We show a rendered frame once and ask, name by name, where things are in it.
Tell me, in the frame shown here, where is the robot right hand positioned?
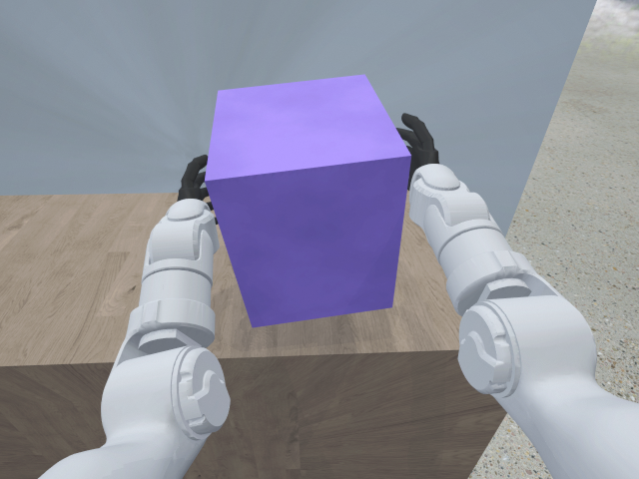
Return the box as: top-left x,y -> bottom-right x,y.
396,113 -> 439,190

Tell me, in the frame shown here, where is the right robot upper arm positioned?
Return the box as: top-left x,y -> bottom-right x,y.
458,295 -> 639,479

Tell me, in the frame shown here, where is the left robot forearm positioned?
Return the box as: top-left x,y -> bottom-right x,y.
101,199 -> 220,434

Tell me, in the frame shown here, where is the left robot upper arm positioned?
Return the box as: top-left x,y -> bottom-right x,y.
38,345 -> 231,479

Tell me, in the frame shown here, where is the right robot forearm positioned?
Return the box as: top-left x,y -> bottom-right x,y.
409,164 -> 597,364

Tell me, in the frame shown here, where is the robot left hand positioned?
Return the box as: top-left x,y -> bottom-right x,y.
177,155 -> 218,225

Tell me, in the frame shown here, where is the carton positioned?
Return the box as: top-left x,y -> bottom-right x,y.
205,74 -> 411,328

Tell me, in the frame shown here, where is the pedestal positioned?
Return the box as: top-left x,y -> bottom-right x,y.
0,190 -> 507,479

